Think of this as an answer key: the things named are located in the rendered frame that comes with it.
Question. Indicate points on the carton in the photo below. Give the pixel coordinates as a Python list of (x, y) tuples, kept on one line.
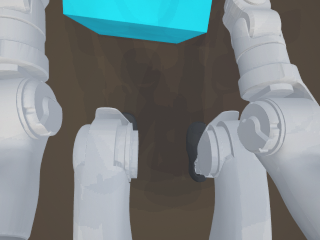
[(170, 21)]

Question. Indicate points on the robot left forearm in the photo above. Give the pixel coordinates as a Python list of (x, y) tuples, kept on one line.
[(22, 39)]

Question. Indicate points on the robot right forearm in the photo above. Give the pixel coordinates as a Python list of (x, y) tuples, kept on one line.
[(260, 52)]

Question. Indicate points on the robot left upper arm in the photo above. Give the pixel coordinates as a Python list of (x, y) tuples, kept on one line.
[(29, 114)]

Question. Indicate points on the robot right thigh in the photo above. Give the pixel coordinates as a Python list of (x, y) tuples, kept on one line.
[(242, 203)]

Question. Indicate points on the robot right upper arm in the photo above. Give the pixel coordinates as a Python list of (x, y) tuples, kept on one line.
[(284, 134)]

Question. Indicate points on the right robot shin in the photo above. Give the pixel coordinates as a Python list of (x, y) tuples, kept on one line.
[(231, 115)]

